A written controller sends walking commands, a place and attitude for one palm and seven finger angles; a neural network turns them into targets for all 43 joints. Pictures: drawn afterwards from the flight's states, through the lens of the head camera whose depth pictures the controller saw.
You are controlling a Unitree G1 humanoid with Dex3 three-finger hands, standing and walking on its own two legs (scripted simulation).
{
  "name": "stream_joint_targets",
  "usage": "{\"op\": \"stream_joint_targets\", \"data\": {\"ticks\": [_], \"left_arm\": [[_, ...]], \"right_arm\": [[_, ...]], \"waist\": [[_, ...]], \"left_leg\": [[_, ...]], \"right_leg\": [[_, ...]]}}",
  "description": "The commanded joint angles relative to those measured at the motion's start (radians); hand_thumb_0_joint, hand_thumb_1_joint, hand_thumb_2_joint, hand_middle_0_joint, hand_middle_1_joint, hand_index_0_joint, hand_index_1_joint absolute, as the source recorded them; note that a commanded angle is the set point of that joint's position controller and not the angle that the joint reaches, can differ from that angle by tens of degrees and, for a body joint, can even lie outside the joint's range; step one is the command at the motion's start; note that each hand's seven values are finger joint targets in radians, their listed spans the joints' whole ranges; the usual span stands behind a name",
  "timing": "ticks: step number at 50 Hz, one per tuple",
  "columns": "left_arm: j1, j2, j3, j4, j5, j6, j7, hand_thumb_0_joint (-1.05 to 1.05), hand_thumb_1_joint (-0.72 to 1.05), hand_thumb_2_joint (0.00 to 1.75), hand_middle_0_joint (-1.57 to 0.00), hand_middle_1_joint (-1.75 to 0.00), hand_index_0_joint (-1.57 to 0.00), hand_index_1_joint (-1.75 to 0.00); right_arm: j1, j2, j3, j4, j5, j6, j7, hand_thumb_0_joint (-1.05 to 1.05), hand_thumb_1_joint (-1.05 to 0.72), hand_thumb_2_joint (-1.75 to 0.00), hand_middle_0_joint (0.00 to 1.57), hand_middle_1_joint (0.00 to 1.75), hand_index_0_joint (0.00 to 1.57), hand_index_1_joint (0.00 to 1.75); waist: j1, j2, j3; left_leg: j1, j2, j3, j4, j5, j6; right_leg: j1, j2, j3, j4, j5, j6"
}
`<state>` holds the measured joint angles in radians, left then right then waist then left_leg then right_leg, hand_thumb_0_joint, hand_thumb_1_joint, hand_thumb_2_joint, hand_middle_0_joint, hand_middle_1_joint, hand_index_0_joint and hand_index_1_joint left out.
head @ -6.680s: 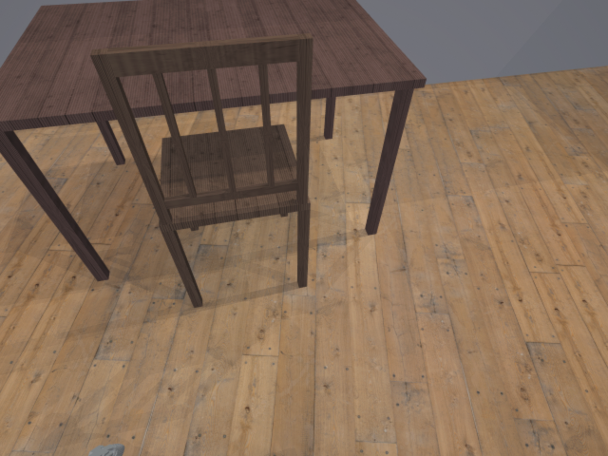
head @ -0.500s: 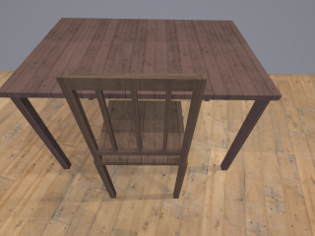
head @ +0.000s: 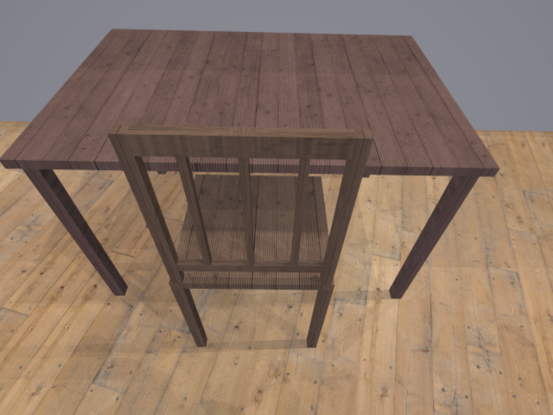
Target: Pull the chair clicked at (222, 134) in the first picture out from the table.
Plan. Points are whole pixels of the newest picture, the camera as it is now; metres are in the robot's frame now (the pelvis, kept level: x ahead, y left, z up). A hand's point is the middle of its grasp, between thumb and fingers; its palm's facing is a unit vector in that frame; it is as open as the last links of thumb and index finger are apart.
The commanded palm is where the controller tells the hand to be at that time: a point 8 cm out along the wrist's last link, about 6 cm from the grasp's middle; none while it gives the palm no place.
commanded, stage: look again from close up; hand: left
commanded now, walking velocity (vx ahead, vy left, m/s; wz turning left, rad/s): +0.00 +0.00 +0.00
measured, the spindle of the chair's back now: (247, 218) +0.49 +0.09 -0.05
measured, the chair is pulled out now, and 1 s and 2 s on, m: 0.00 0.00 0.00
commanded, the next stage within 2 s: shuffle to correct the standing spot in 0.66 s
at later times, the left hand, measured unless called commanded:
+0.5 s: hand out of the picture -0.03 +0.16 -0.18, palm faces +0.03 -0.99 -0.17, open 7.4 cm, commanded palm none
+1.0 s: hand out of the picture -0.03 +0.15 -0.18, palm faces +0.04 -0.99 -0.16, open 7.4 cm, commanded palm none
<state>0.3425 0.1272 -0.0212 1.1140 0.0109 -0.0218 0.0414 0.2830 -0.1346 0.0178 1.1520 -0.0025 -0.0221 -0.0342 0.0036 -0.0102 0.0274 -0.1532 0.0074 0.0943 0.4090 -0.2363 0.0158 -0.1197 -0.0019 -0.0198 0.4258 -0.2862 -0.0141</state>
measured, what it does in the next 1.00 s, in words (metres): stands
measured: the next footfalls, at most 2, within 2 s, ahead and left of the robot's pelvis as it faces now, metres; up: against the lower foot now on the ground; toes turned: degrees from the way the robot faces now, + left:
none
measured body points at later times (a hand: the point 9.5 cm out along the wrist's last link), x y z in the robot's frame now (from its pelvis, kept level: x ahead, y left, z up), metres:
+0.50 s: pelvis -0.01 +0.00 +0.00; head +0.00 +0.00 +0.45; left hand -0.03 +0.21 -0.16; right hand -0.02 -0.21 -0.16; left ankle -0.01 +0.11 -0.74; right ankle -0.04 -0.11 -0.74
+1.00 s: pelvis +0.01 +0.00 -0.01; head +0.01 +0.00 +0.44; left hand -0.03 +0.20 -0.17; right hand -0.02 -0.21 -0.17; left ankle -0.01 +0.11 -0.74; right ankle -0.04 -0.11 -0.74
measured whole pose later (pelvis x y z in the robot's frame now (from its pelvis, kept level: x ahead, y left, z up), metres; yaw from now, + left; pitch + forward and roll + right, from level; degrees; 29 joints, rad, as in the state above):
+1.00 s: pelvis +0.01 +0.00 -0.01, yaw +0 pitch +0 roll +1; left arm 0.38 0.12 0.00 1.11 0.02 -0.01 0.03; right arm 0.33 -0.12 0.00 1.16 -0.01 -0.01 -0.02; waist 0.00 -0.02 0.01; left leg -0.18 0.00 0.09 0.46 -0.28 0.01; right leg -0.16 -0.01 -0.02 0.50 -0.34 -0.02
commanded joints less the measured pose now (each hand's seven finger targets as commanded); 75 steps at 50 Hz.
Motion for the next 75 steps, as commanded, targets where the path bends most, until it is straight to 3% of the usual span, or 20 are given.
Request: {"op": "stream_joint_targets", "data": {"ticks": [1, 14, 21, 30, 38, 40, 43, 48, 51, 54, 56, 58, 60, 61, 63, 64, 65, 67, 71, 75], "left_arm": [[0.087, 0.091, 0.018, -0.013, 0.004, -0.008, 0.006, 0.00, 0.90, 0.90, -0.20, -0.30, -0.20, -0.30], [0.091, 0.091, 0.021, -0.015, 0.004, -0.008, 0.007, 0.00, 0.90, 0.90, -0.20, -0.30, -0.20, -0.30], [0.089, 0.087, 0.020, -0.015, 0.005, -0.006, 0.006, 0.00, 0.90, 0.90, -0.20, -0.30, -0.20, -0.30], [0.094, 0.088, 0.022, -0.017, 0.004, -0.009, 0.007, 0.00, 0.90, 0.90, -0.20, -0.30, -0.20, -0.30], [0.099, 0.084, 0.020, -0.013, 0.004, -0.008, 0.006, 0.00, 0.90, 0.90, -0.20, -0.30, -0.20, -0.30], [0.100, 0.080, 0.021, -0.006, 0.005, -0.008, 0.004, 0.00, 0.90, 0.90, -0.20, -0.30, -0.20, -0.30], [0.093, 0.086, 0.029, -0.014, 0.012, 0.000, -0.003, 0.00, 0.90, 0.90, -0.20, -0.30, -0.20, -0.30], [0.107, 0.076, 0.036, -0.024, 0.017, 0.000, -0.012, 0.00, 0.90, 0.90, -0.20, -0.30, -0.20, -0.30], [0.123, 0.065, 0.037, -0.020, 0.016, -0.011, -0.015, 0.00, 0.90, 0.90, -0.20, -0.30, -0.20, -0.30], [0.147, 0.078, 0.041, -0.003, 0.011, -0.023, -0.010, 0.00, 0.90, 0.90, -0.20, -0.30, -0.20, -0.30], [0.176, 0.089, 0.049, 0.009, 0.009, -0.026, -0.007, 0.00, 0.90, 0.90, -0.20, -0.30, -0.20, -0.30], [0.209, 0.110, 0.056, 0.025, 0.008, -0.028, 0.000, 0.00, 0.90, 0.90, -0.20, -0.30, -0.20, -0.30], [0.187, 0.102, 0.051, 0.022, 0.003, -0.029, 0.009, 0.00, 0.90, 0.90, -0.20, -0.30, -0.20, -0.30], [0.153, 0.094, 0.045, 0.011, 0.000, -0.029, 0.010, 0.00, 0.90, 0.90, -0.20, -0.30, -0.20, -0.30], [0.122, 0.095, 0.044, -0.006, -0.005, -0.032, 0.016, 0.00, 0.90, 0.90, -0.20, -0.30, -0.20, -0.30], [0.122, 0.102, 0.048, -0.009, -0.007, -0.031, 0.020, 0.00, 0.90, 0.90, -0.20, -0.30, -0.20, -0.30], [0.116, 0.107, 0.051, -0.012, -0.007, -0.027, 0.022, 0.00, 0.90, 0.90, -0.20, -0.30, -0.20, -0.30], [0.100, 0.103, 0.053, -0.020, -0.002, -0.014, 0.021, 0.00, 0.90, 0.90, -0.20, -0.30, -0.20, -0.30], [0.063, 0.093, 0.057, -0.044, 0.006, 0.004, 0.018, 0.00, 0.90, 0.90, -0.20, -0.30, -0.20, -0.30], [0.073, 0.104, 0.062, -0.065, 0.008, 0.008, 0.017, 0.00, 0.90, 0.90, -0.20, -0.30, -0.20, -0.30]], "right_arm": [[0.067, -0.079, -0.017, -0.026, 0.002, -0.009, 0.001, 0.00, -0.90, -0.90, 0.20, 0.30, 0.20, 0.30], [0.073, -0.083, -0.018, -0.025, -0.001, -0.011, 0.002, 0.00, -0.90, -0.90, 0.20, 0.30, 0.20, 0.30], [0.069, -0.073, -0.018, -0.023, 0.002, -0.006, 0.003, 0.00, -0.90, -0.90, 0.20, 0.30, 0.20, 0.30], [0.080, -0.077, -0.020, -0.024, 0.000, -0.010, 0.003, 0.00, -0.90, -0.90, 0.20, 0.30, 0.20, 0.30], [0.074, -0.073, -0.019, -0.023, 0.001, -0.008, 0.002, 0.00, -0.90, -0.90, 0.20, 0.30, 0.20, 0.30], [0.083, -0.073, -0.021, -0.012, -0.002, -0.006, 0.002, 0.00, -0.90, -0.90, 0.20, 0.30, 0.20, 0.30], [0.091, -0.082, -0.032, -0.013, -0.007, 0.006, 0.007, 0.00, -0.90, -0.90, 0.20, 0.30, 0.20, 0.30], [0.101, -0.087, -0.043, -0.020, -0.009, 0.004, 0.010, 0.00, -0.90, -0.90, 0.20, 0.30, 0.20, 0.30], [0.113, -0.074, -0.042, -0.019, -0.004, -0.010, 0.008, 0.00, -0.90, -0.90, 0.20, 0.30, 0.20, 0.30], [0.113, -0.064, -0.035, -0.019, -0.005, -0.029, 0.002, 0.00, -0.90, -0.90, 0.20, 0.30, 0.20, 0.30], [0.092, -0.049, -0.034, -0.022, -0.005, -0.032, -0.002, 0.00, -0.90, -0.90, 0.20, 0.30, 0.20, 0.30], [0.065, -0.043, -0.031, -0.031, -0.007, -0.033, -0.006, 0.00, -0.90, -0.90, 0.20, 0.30, 0.20, 0.30], [0.068, -0.031, -0.023, -0.024, -0.004, -0.028, -0.014, 0.00, -0.90, -0.90, 0.20, 0.30, 0.20, 0.30], [0.091, -0.031, -0.022, -0.007, -0.001, -0.026, -0.019, 0.00, -0.90, -0.90, 0.20, 0.30, 0.20, 0.30], [0.156, -0.064, -0.026, 0.015, -0.003, -0.029, -0.031, 0.00, -0.90, -0.90, 0.20, 0.30, 0.20, 0.30], [0.152, -0.075, -0.029, 0.012, -0.001, -0.023, -0.036, 0.00, -0.90, -0.90, 0.20, 0.30, 0.20, 0.30], [0.135, -0.081, -0.033, 0.003, 0.003, -0.017, -0.037, 0.00, -0.90, -0.90, 0.20, 0.30, 0.20, 0.30], [0.084, -0.085, -0.041, -0.019, 0.007, -0.005, -0.035, 0.00, -0.90, -0.90, 0.20, 0.30, 0.20, 0.30], [0.055, -0.081, -0.051, -0.049, 0.004, 0.001, -0.028, 0.00, -0.90, -0.90, 0.20, 0.30, 0.20, 0.30], [0.038, -0.100, -0.054, -0.081, 0.001, 0.001, -0.027, 0.00, -0.90, -0.90, 0.20, 0.30, 0.20, 0.30]], "waist": [[0.002, 0.009, 0.070], [0.002, 0.012, 0.044], [0.004, 0.001, 0.092], [0.001, 0.004, 0.038], [0.002, 0.006, 0.060], [-0.002, -0.007, 0.055], [-0.007, -0.005, 0.118], [-0.003, 0.047, 0.149], [0.002, 0.025, 0.133], [0.005, -0.036, 0.058], [0.017, -0.103, 0.063], [0.024, -0.137, 0.043], [0.006, -0.110, 0.017], [-0.014, -0.056, 0.025], [-0.030, 0.065, -0.056], [-0.024, 0.078, -0.078], [-0.016, 0.085, -0.069], [-0.004, 0.061, 0.005], [-0.001, 0.037, 0.084], [0.007, 0.031, -0.001]], "left_leg": [[0.023, 0.100, -0.104, -0.076, 0.161, 0.021], [0.040, 0.099, -0.108, -0.076, 0.167, 0.021], [0.009, 0.096, -0.107, -0.090, 0.110, 0.020], [0.035, 0.096, -0.109, -0.073, 0.160, 0.020], [0.025, 0.095, -0.111, -0.079, 0.134, 0.019], [0.030, 0.094, -0.108, -0.076, 0.043, 0.020], [-0.021, 0.084, -0.115, -0.085, -0.173, 0.024], [-0.071, 0.110, -0.164, -0.115, -0.288, 0.050], [-0.062, 0.118, -0.154, -0.080, -0.172, 0.064], [-0.031, 0.088, -0.090, 0.051, 0.117, 0.057], [-0.093, 0.061, -0.046, 0.115, 0.128, 0.043], [-0.157, 0.028, -0.006, 0.190, 0.077, 0.022], [-0.108, 0.032, -0.016, 0.128, 0.076, 0.008], [-0.040, 0.041, -0.028, 0.087, 0.223, 0.013], [0.113, 0.079, -0.041, 0.137, 0.651, 0.028], [0.147, 0.097, -0.042, 0.147, 0.748, 0.026], [0.148, 0.106, -0.049, 0.139, 0.769, 0.021], [0.116, 0.116, -0.064, 0.100, 0.680, 0.016], [0.080, 0.127, -0.081, 0.021, 0.615, 0.030], [0.111, 0.130, -0.092, 0.031, 0.602, 0.035]], "right_leg": [[-0.101, -0.097, 0.078, -0.079, 0.187, -0.017], [-0.099, -0.102, 0.079, -0.075, 0.190, -0.016], [-0.117, -0.097, 0.076, -0.090, 0.145, -0.016], [-0.098, -0.100, 0.079, -0.077, 0.188, -0.017], [-0.112, -0.100, 0.081, -0.085, 0.166, -0.018], [-0.115, -0.093, 0.075, -0.087, 0.083, -0.020], [-0.184, -0.079, 0.081, -0.086, -0.144, -0.032], [-0.215, -0.054, 0.054, -0.023, -0.171, -0.041], [-0.183, -0.056, 0.042, -0.002, -0.067, -0.048], [-0.099, -0.087, 0.068, 0.016, 0.167, -0.060], [-0.028, -0.112, 0.097, 0.009, 0.321, -0.074], [0.058, -0.160, 0.146, 0.018, 0.583, -0.094], [0.078, -0.166, 0.123, 0.072, 0.899, -0.086], [0.027, -0.140, 0.081, 0.112, 0.973, -0.059], [-0.017, -0.115, 0.041, 0.153, 0.937, -0.025], [-0.020, -0.111, 0.038, 0.145, 0.886, -0.022], [-0.026, -0.110, 0.040, 0.126, 0.821, -0.022], [-0.064, -0.113, 0.051, 0.082, 0.689, -0.019], [-0.104, -0.099, 0.049, 0.066, 0.482, -0.011], [-0.074, -0.102, 0.059, 0.050, 0.477, -0.006]]}}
